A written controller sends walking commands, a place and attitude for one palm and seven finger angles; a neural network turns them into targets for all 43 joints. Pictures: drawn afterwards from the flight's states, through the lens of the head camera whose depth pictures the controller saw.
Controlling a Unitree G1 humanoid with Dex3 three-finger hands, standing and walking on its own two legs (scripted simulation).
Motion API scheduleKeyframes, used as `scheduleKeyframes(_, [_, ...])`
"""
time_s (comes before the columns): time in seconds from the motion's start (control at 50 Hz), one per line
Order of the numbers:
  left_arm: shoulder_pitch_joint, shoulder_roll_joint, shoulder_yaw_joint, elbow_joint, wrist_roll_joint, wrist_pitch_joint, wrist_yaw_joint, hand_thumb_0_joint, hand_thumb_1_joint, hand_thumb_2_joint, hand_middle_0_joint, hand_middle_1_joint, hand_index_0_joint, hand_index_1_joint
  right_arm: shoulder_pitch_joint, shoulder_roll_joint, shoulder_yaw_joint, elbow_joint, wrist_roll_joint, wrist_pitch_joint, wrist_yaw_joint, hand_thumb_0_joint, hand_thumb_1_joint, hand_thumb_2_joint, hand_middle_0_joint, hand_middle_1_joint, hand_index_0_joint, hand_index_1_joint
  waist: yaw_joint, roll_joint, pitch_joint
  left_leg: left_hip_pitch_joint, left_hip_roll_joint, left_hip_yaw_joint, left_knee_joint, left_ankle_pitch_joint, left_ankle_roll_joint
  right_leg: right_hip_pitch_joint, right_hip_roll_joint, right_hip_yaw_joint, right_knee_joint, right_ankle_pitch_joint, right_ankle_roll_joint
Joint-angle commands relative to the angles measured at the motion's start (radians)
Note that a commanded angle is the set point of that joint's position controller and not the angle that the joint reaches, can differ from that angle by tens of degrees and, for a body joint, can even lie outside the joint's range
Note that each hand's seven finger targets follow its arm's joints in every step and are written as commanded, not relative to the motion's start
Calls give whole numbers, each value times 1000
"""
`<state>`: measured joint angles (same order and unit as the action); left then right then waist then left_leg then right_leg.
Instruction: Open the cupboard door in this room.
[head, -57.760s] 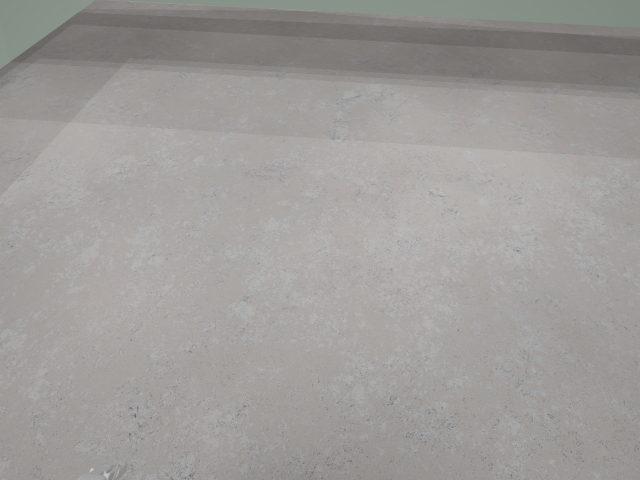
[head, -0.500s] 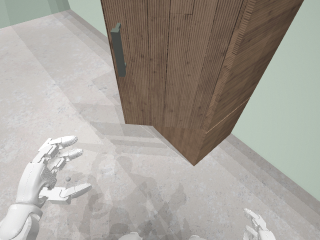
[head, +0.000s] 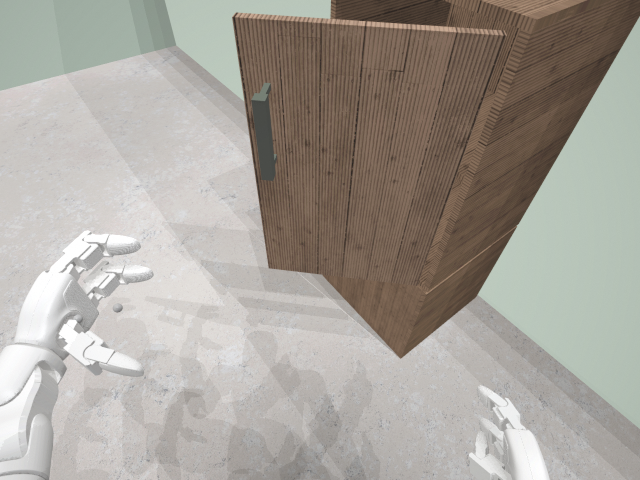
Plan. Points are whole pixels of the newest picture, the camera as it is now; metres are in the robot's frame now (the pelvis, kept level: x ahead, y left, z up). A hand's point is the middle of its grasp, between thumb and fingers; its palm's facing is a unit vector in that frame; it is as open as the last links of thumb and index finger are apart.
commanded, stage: raise the hand with hooked fingers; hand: left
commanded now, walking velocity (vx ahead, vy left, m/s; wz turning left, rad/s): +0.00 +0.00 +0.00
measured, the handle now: (267, 133) +0.62 +0.15 +0.10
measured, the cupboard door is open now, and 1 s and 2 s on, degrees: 45 45 45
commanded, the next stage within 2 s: move the hooked fingers beside the handle in 0.68 s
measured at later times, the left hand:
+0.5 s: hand (126, 281) +0.29 +0.25 +0.11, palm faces -0.01 -1.00 -0.02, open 14.0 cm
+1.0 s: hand (139, 263) +0.32 +0.25 +0.11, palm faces -0.01 -1.00 +0.00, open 14.0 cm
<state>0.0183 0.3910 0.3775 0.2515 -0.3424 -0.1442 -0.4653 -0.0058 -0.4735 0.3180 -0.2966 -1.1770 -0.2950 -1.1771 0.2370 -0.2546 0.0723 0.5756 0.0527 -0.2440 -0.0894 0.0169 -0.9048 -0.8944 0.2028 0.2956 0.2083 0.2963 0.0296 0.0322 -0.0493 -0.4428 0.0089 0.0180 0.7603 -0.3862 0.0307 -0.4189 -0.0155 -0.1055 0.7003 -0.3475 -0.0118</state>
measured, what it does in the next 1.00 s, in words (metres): stands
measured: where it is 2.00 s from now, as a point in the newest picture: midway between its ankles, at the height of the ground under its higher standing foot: outside the picture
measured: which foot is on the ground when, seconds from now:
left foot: down 0.00-1.00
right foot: down 0.00-1.00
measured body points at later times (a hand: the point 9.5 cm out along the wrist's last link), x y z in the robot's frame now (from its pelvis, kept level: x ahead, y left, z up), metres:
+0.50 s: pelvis +0.00 -0.01 +0.01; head +0.01 -0.02 +0.46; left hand +0.29 +0.31 +0.12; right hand +0.15 -0.27 -0.07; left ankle +0.00 +0.10 -0.71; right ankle +0.01 -0.11 -0.71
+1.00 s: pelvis -0.01 -0.02 +0.01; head +0.02 -0.02 +0.45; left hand +0.32 +0.30 +0.11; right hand +0.15 -0.26 -0.07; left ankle +0.00 +0.10 -0.71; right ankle +0.01 -0.11 -0.71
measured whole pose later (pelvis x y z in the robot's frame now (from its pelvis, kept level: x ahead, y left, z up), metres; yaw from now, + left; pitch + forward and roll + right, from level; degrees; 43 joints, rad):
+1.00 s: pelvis -0.01 -0.02 +0.01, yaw +0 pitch +4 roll -1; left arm -0.28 0.45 0.41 0.56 -0.31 -0.13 -0.51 -0.01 -0.51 0.30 -0.30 -1.20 -0.30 -1.20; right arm 0.25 -0.28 0.06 0.61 0.06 -0.22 -0.12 0.02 -0.91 -0.89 0.20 0.30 0.21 0.30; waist 0.01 0.02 -0.02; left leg -0.42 0.02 0.02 0.70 -0.34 0.01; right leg -0.41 0.00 -0.10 0.66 -0.32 -0.03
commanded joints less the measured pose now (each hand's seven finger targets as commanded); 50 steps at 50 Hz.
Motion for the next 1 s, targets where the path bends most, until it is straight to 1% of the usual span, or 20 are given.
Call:
scheduleKeyframes(0.0, [-286,258,103,-162,-25,-42,-23,0,-500,300,-300,-1200,-300,-1200,-39,-155,-65,-136,6,-41,-24,0,-900,-900,200,300,200,300,-21,45,-182,124,-4,-64,-157,261,-15,73,33,41,-103,216,-20])
scheduleKeyframes(0.02, [-315,281,114,-164,-27,-41,-31,0,-500,300,-300,-1200,-300,-1200,-43,-158,-61,-139,3,-41,-23,0,-900,-900,200,300,200,300,-13,71,-182,129,-7,-61,-156,267,-15,89,36,50,-106,223,-25])
scheduleKeyframes(0.06, [-327,301,135,-130,-29,-35,-39,0,-500,300,-300,-1200,-300,-1200,-38,-157,-62,-136,5,-38,-27,0,-900,-900,200,300,200,300,-16,32,-203,140,-6,-58,-163,271,-11,102,34,51,-118,231,-21])
scheduleKeyframes(0.16, [-397,351,167,-75,-35,-22,-60,0,-500,300,-300,-1200,-300,-1200,-36,-161,-62,-130,8,-33,-30,0,-900,-900,200,300,200,300,-12,42,-197,144,-10,-48,-174,275,-6,126,28,65,-143,250,-19])
scheduleKeyframes(0.22, [-342,296,130,-25,-43,-12,-79,0,-500,300,-300,-1200,-300,-1200,-30,-164,-66,-135,9,-35,-23,0,-900,-900,200,300,200,300,-5,11,-182,137,-11,-45,-174,301,-5,130,28,63,-136,280,-20])
scheduleKeyframes(0.28, [-341,305,131,-50,-35,-14,-77,0,-500,300,-300,-1200,-300,-1200,-27,-167,-73,-139,11,-33,-16,0,-900,-900,200,300,200,300,-6,45,-196,139,-14,-35,-174,298,-4,124,22,68,-138,281,-16])
scheduleKeyframes(0.32, [-340,330,153,-65,-35,-20,-66,0,-500,300,-300,-1200,-300,-1200,-27,-167,-71,-144,6,-32,-12,0,-900,-900,200,300,200,300,2,35,-182,133,-12,-39,-177,294,-5,127,27,69,-136,270,-21])
scheduleKeyframes(0.36, [-345,351,183,-80,-35,-33,-52,0,-500,300,-300,-1200,-300,-1200,-24,-165,-75,-146,4,-30,-13,0,-900,-900,200,300,200,300,3,34,-216,137,-13,-31,-176,290,-2,141,23,78,-140,271,-17])
scheduleKeyframes(0.46, [-369,324,159,-81,-26,-51,-36,0,-500,300,-300,-1200,-300,-1200,-27,-158,-71,-140,6,-30,-19,0,-900,-900,200,300,200,300,-9,62,-180,134,-12,-28,-188,244,-3,123,24,80,-151,221,-16])
scheduleKeyframes(0.54, [-375,330,159,-68,-30,-50,-44,0,-500,300,-300,-1200,-300,-1200,-29,-161,-71,-139,7,-31,-26,0,-900,-900,200,300,200,300,-12,20,-185,128,-13,-26,-184,230,2,135,20,96,-161,216,-10])
scheduleKeyframes(0.58, [-377,316,146,-66,-28,-48,-50,0,-500,300,-300,-1200,-300,-1200,-30,-157,-70,-136,9,-33,-28,0,-900,-900,200,300,200,300,-14,61,-187,133,-14,-24,-182,231,1,128,19,93,-160,216,-12])
scheduleKeyframes(0.64, [-380,319,149,-59,-36,-47,-56,0,-500,300,-300,-1200,-300,-1200,-32,-158,-69,-134,9,-35,-28,0,-900,-900,200,300,200,300,-16,9,-179,123,-12,-26,-180,233,2,134,20,98,-161,226,-7])
scheduleKeyframes(0.68, [-377,315,145,-43,-29,-42,-55,0,-500,300,-300,-1200,-300,-1200,-32,-158,-68,-133,9,-34,-29,0,-900,-900,200,300,200,300,-13,49,-178,122,-14,-25,-180,229,-1,123,19,94,-157,220,-10])
scheduleKeyframes(0.72, [-373,327,153,-39,-34,-39,-57,0,-500,300,-300,-1200,-300,-1200,-32,-161,-67,-136,8,-33,-28,0,-900,-900,200,300,200,300,-9,6,-176,114,-14,-26,-174,234,0,137,19,102,-157,224,-9])
scheduleKeyframes(0.76, [-384,320,146,-45,-31,-38,-59,0,-500,300,-300,-1200,-300,-1200,-34,-159,-67,-137,9,-34,-28,0,-900,-900,200,300,200,300,-11,23,-191,117,-14,-25,-176,230,0,133,17,98,-155,222,-8])
scheduleKeyframes(0.78, [-446,313,125,-54,-25,-43,-55,0,-500,300,-300,-1200,-300,-1200,-38,-157,-65,-131,12,-34,-31,0,-900,-900,200,300,200,300,-26,50,-180,124,-14,-27,-177,219,-1,111,18,96,-157,208,-9])
scheduleKeyframes(0.84, [-555,333,122,18,-20,-45,-49,0,-500,300,-300,-1200,-300,-1200,-24,-164,-66,-111,13,-28,-40,0,-900,-900,200,300,200,300,-47,-4,-151,102,-11,-30,-169,182,1,85,19,107,-167,162,-5])
scheduleKeyframes(0.88, [-622,324,95,52,-3,-51,-47,0,-500,300,-300,-1200,-300,-1200,-17,-164,-64,-102,12,-26,-43,0,-900,-900,200,300,200,300,-57,34,-172,107,-14,-32,-169,173,-1,75,15,106,-161,151,-7])
scheduleKeyframes(0.94, [-707,342,80,87,12,-62,-46,0,-500,300,-300,-1200,-300,-1200,-6,-167,-64,-97,11,-18,-42,0,-900,-900,200,300,200,300,-59,46,-214,113,-13,-37,-161,186,-1,81,14,106,-149,166,-11])
scheduleKeyframes(0.98, [-675,340,86,133,21,-65,-42,0,-500,300,-300,-1200,-300,-1200,6,-168,-65,-99,9,-14,-37,0,-900,-900,200,300,200,300,-45,66,-248,121,-14,-37,-158,228,-4,97,16,97,-131,218,-17])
